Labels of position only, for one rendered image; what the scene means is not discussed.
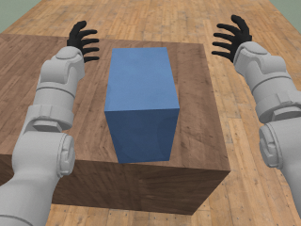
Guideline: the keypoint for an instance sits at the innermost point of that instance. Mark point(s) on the pedestal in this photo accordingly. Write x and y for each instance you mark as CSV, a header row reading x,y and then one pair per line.
x,y
198,161

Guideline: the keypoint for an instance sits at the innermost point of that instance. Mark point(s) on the right robot upper arm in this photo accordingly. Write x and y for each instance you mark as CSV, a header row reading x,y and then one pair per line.
x,y
280,147

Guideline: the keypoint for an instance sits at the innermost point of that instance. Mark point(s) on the left robot forearm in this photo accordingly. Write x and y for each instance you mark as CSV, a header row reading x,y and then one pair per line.
x,y
51,110

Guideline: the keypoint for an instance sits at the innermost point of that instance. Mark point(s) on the robot left hand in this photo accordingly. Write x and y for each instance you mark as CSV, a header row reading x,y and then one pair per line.
x,y
75,40

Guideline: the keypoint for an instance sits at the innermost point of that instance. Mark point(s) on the left robot upper arm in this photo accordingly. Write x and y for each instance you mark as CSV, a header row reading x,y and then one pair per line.
x,y
41,159

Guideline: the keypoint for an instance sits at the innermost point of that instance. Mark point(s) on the carton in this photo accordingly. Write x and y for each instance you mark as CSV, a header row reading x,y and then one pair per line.
x,y
141,104

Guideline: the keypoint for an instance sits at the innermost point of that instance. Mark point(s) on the right robot forearm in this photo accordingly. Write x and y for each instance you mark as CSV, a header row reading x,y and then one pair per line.
x,y
272,87

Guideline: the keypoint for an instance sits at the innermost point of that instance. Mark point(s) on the robot right hand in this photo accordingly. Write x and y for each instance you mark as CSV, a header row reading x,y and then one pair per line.
x,y
240,36

